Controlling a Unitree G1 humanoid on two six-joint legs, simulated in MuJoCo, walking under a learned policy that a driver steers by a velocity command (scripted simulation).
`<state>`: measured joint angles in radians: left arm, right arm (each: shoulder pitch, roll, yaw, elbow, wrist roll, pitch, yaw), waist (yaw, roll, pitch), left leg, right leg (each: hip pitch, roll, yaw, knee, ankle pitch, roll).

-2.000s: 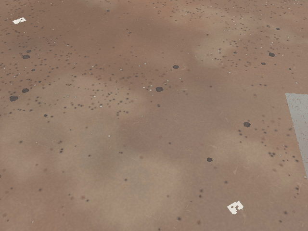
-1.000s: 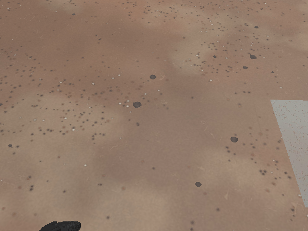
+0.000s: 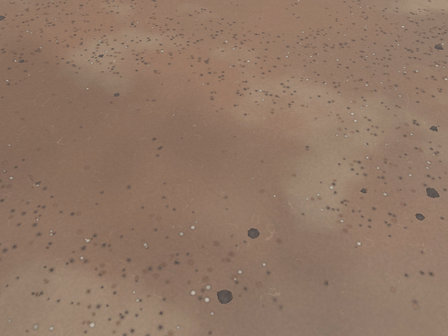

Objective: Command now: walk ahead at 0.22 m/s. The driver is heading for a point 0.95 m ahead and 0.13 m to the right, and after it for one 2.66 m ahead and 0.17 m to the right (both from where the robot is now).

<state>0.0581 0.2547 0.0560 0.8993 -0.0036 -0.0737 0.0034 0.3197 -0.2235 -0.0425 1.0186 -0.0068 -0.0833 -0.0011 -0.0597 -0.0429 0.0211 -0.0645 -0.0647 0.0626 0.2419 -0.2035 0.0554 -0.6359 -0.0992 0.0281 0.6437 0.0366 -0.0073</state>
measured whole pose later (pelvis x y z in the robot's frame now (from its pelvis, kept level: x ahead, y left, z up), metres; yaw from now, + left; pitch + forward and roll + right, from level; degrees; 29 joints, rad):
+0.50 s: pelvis +0.12 -0.02 -0.01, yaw +0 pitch +0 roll +0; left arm 0.13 0.21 0.03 1.00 0.01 -0.01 0.03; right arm 0.23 -0.22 -0.04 1.07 -0.01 0.00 -0.04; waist 0.00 -0.01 0.00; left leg -0.23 0.04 -0.01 0.53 -0.30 -0.03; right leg -0.33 0.02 -0.05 0.46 -0.13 -0.03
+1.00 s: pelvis +0.16 -0.01 -0.01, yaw +0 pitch -1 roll +0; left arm 0.13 0.21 0.04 1.09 -0.01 0.01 0.03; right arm 0.26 -0.19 -0.03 1.09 0.00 -0.01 -0.04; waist 0.00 0.00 0.03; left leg -0.14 0.02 0.02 0.51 -0.35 0.00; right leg -0.28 -0.01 -0.02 0.53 -0.24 -0.01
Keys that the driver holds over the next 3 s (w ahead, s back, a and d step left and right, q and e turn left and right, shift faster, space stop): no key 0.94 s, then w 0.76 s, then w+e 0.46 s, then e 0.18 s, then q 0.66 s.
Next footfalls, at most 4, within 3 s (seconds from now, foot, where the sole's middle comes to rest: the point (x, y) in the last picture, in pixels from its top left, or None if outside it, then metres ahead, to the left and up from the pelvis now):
0.10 right None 0.23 -0.13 -0.78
0.38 left None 0.15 0.11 -0.78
1.68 left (182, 294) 0.62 0.11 -0.78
2.24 right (258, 212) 0.90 -0.16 -0.78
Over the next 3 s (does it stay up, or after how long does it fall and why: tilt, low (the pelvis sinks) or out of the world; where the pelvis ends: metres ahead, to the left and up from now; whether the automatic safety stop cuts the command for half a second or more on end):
stays up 0.95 -0.04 0.00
